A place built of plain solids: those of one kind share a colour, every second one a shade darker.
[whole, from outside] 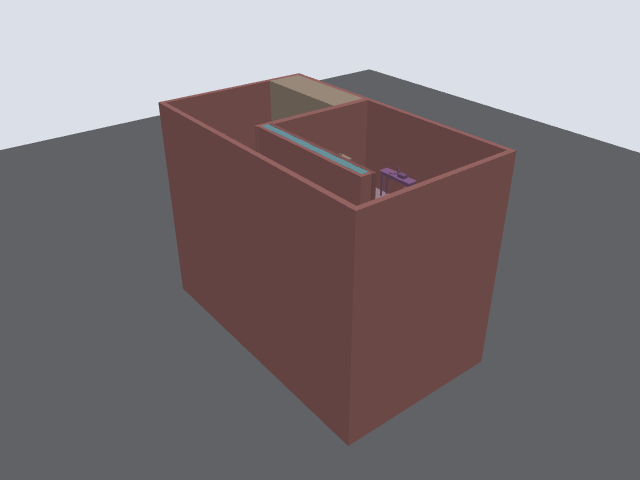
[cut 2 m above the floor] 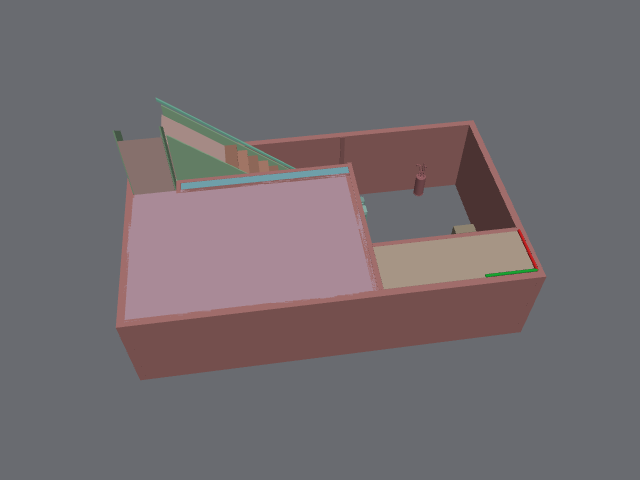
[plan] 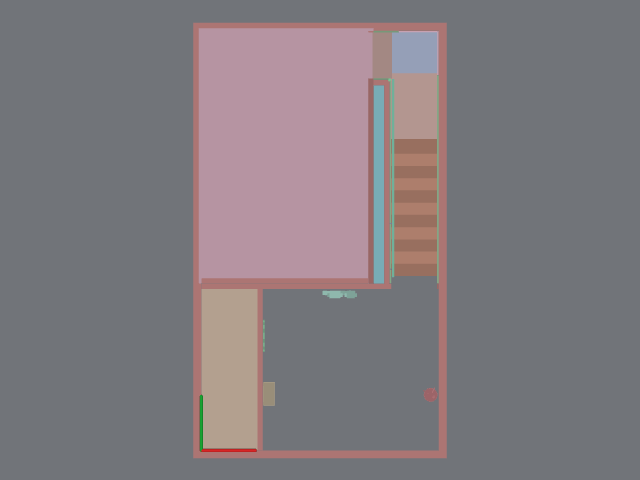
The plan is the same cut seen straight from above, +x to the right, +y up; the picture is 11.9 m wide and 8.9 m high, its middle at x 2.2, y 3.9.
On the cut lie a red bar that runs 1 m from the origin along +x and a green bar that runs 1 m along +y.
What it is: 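A lodging house's back stair, a dwelling of no particular year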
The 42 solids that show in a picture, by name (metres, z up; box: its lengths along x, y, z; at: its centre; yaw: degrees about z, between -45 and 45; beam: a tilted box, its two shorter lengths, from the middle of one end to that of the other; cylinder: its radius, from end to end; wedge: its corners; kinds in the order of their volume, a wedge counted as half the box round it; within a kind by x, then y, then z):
{
 "upper_1": {"box": [3.24, 4.74, 3.67], "at": [1.57, 5.46, 1.79]},
 "wall_1": {"box": [0.15, 8.08, 6.1], "at": [-0.07, 3.89, 3.0]},
 "wall_2": {"box": [0.1, 2.99, 2.91], "at": [1.09, 1.5, 1.41]},
 "wall_3": {"box": [3.09, 0.1, 6.1], "at": [1.55, 3.14, 3.0]},
 "wall_4": {"box": [3.52, 0.1, 6.1], "at": [1.76, 3.04, 3.0]},
 "wall_5": {"box": [4.7, 0.15, 6.1], "at": [2.2, -0.07, 3.0]},
 "wall_6": {"box": [4.7, 0.15, 6.1], "at": [2.2, 7.85, 3.0]},
 "wall_7": {"box": [0.1, 3.81, 6.1], "at": [3.14, 5.0, 3.0]},
 "wall_8": {"box": [0.4, 0.1, 6.1], "at": [3.29, 6.82, 3.0]},
 "wall_9": {"box": [0.1, 3.88, 6.1], "at": [3.44, 4.93, 3.0]},
 "wall_10": {"box": [0.03, 0.1, 6.1], "at": [4.38, 3.04, 3.0]},
 "wall_11": {"box": [0.15, 8.08, 6.1], "at": [4.47, 3.89, 3.0]},
 "beside_lower_1": {"box": [1.04, 2.99, 6.1], "at": [0.52, 1.5, 3.0]},
 "carriage_1": {"wedge": [[3.17, 6.89, -0.05], [3.17, 6.89, 3.5], [3.17, 7.75, -0.05], [3.17, 7.75, 3.5], [3.54, 6.89, -0.05], [3.54, 6.89, 3.19], [3.54, 7.75, -0.05], [3.54, 7.75, 3.19]]},
 "carriage_2": {"wedge": [[3.52, 3.28, -0.05], [3.52, 3.28, 0.01], [3.52, 6.99, -0.05], [3.52, 6.99, 3.12], [4.38, 3.28, -0.05], [4.38, 3.28, 0.01], [4.38, 6.99, -0.05], [4.38, 6.99, 3.12]]},
 "beside_box_1": {"box": [0.2, 3.68, 6.1], "at": [3.29, 4.93, 3.0]},
 "landing_bearer_1": {"box": [0.92, 0.86, 3.2], "at": [3.92, 7.32, 1.55]},
 "string_1": {"wedge": [[3.19, 6.87, -0.05], [3.19, 6.87, 3.75], [3.19, 6.9, -0.05], [3.19, 6.9, 3.75], [3.47, 6.87, -0.05], [3.47, 6.87, 3.52], [3.47, 6.9, -0.05], [3.47, 6.9, 3.52]]},
 "string_2": {"wedge": [[3.19, 7.75, -0.05], [3.19, 7.75, 3.75], [3.19, 7.78, -0.05], [3.19, 7.78, 3.75], [3.66, 7.75, -0.05], [3.66, 7.75, 3.36], [3.66, 7.78, -0.05], [3.66, 7.78, 3.36]]},
 "string_3": {"wedge": [[3.49, 3.1, -0.05], [3.49, 3.1, 0.12], [3.49, 6.85, -0.05], [3.49, 6.85, 3.27], [3.52, 3.1, -0.05], [3.52, 3.1, 0.12], [3.52, 6.85, -0.05], [3.52, 6.85, 3.27]]},
 "string_4": {"wedge": [[4.37, 3.1, -0.05], [4.37, 3.1, 0.12], [4.37, 6.96, -0.05], [4.37, 6.96, 3.36], [4.4, 3.1, -0.05], [4.4, 3.1, 0.12], [4.4, 6.96, -0.05], [4.4, 6.96, 3.36]]},
 "rail_1": {"wedge": [[3.54, 3.21, 1.01], [3.54, 3.21, 1.06], [3.54, 6.88, 4.09], [3.54, 6.88, 4.15], [3.58, 3.21, 1.01], [3.58, 3.21, 1.06], [3.58, 6.88, 4.09], [3.58, 6.88, 4.15]]},
 "tread_1": {"wedge": [[3.51, 3.23, 0.09], [3.51, 3.23, 0.19], [3.51, 3.51, 0.09], [3.51, 3.51, 0.19], [4.38, 3.23, 0.09], [4.38, 3.23, 0.19], [4.38, 3.51, 0.09], [4.38, 3.51, 0.19]]},
 "tread_2": {"wedge": [[3.51, 3.46, 0.28], [3.51, 3.46, 0.38], [3.51, 3.73, 0.28], [3.51, 3.73, 0.38], [4.38, 3.46, 0.28], [4.38, 3.46, 0.38], [4.38, 3.73, 0.28], [4.38, 3.73, 0.38]]},
 "tread_3": {"wedge": [[3.51, 3.68, 0.47], [3.51, 3.68, 0.57], [3.51, 3.96, 0.47], [3.51, 3.96, 0.57], [4.38, 3.68, 0.47], [4.38, 3.68, 0.57], [4.38, 3.96, 0.47], [4.38, 3.96, 0.57]]},
 "tread_4": {"wedge": [[3.51, 3.91, 0.66], [3.51, 3.91, 0.76], [3.51, 4.19, 0.66], [3.51, 4.19, 0.76], [4.38, 3.91, 0.66], [4.38, 3.91, 0.76], [4.38, 4.19, 0.66], [4.38, 4.19, 0.76]]},
 "tread_5": {"wedge": [[3.51, 4.14, 0.85], [3.51, 4.14, 0.95], [3.51, 4.42, 0.85], [3.51, 4.42, 0.95], [4.38, 4.14, 0.85], [4.38, 4.14, 0.95], [4.38, 4.42, 0.85], [4.38, 4.42, 0.95]]},
 "tread_6": {"wedge": [[3.51, 4.37, 1.04], [3.51, 4.37, 1.14], [3.51, 4.64, 1.04], [3.51, 4.64, 1.14], [4.38, 4.37, 1.04], [4.38, 4.37, 1.14], [4.38, 4.64, 1.04], [4.38, 4.64, 1.14]]},
 "tread_7": {"wedge": [[3.51, 4.59, 1.23], [3.51, 4.59, 1.33], [3.51, 4.87, 1.23], [3.51, 4.87, 1.33], [4.38, 4.59, 1.23], [4.38, 4.59, 1.33], [4.38, 4.87, 1.23], [4.38, 4.87, 1.33]]},
 "tread_8": {"wedge": [[3.51, 4.82, 1.42], [3.51, 4.82, 1.52], [3.51, 5.1, 1.42], [3.51, 5.1, 1.52], [4.38, 4.82, 1.42], [4.38, 4.82, 1.52], [4.38, 5.1, 1.42], [4.38, 5.1, 1.52]]},
 "tread_9": {"wedge": [[3.51, 5.05, 1.61], [3.51, 5.05, 1.71], [3.51, 5.32, 1.62], [3.51, 5.32, 1.72], [4.38, 5.05, 1.61], [4.38, 5.05, 1.71], [4.38, 5.32, 1.62], [4.38, 5.32, 1.72]]},
 "tread_10": {"wedge": [[3.51, 5.27, 1.8], [3.51, 5.27, 1.9], [3.51, 5.55, 1.81], [3.51, 5.55, 1.91], [4.38, 5.27, 1.8], [4.38, 5.27, 1.9], [4.38, 5.55, 1.81], [4.38, 5.55, 1.91]]},
 "tread_11": {"wedge": [[3.51, 5.5, 1.99], [3.51, 5.5, 2.09], [3.51, 5.78, 2.0], [3.51, 5.78, 2.1], [4.38, 5.5, 1.99], [4.38, 5.5, 2.09], [4.38, 5.78, 2.0], [4.38, 5.78, 2.1]]},
 "string_turn_1": {"box": [0.03, 0.82, 3.41], "at": [4.38, 7.37, 1.65]},
 "longcase_clock_1": {"box": [0.21, 0.43, 0.52], "at": [1.25, 1.05, 1.78]},
 "coat_pegs_1": {"box": [0.21, 0.15, 0.72], "at": [2.48, 2.89, 1.2]},
 "coat_pegs_2": {"box": [0.15, 0.15, 0.76], "at": [2.77, 2.89, 1.18]},
 "hall_table_1": {"box": [0.25, 1.06, 0.1], "at": [0.14, 4.65, 4.31]},
 "hall_table_2": {"box": [0.3, 1.13, 0.022], "at": [0.15, 4.65, 4.37]},
 "hall_table_3": {"box": [0.17, 0.22, 0.1], "at": [0.15, 4.82, 4.43]},
 "hall_table_4": {"box": [0.04, 0.04, 0.79], "at": [0.24, 4.14, 3.96]},
 "stick_bin_1": {"cylinder": 0.12, "from": [4.25, 1.03, 0.02], "to": [4.25, 1.03, 0.58]}
}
